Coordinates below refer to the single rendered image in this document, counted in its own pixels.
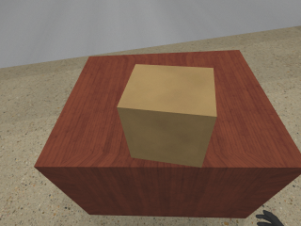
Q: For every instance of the carton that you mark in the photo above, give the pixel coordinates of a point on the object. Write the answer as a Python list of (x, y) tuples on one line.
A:
[(168, 113)]

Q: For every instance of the right robot hand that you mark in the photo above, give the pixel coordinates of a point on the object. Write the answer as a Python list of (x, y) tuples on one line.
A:
[(269, 217)]

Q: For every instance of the pedestal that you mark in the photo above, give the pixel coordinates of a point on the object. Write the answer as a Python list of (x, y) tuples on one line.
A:
[(250, 156)]

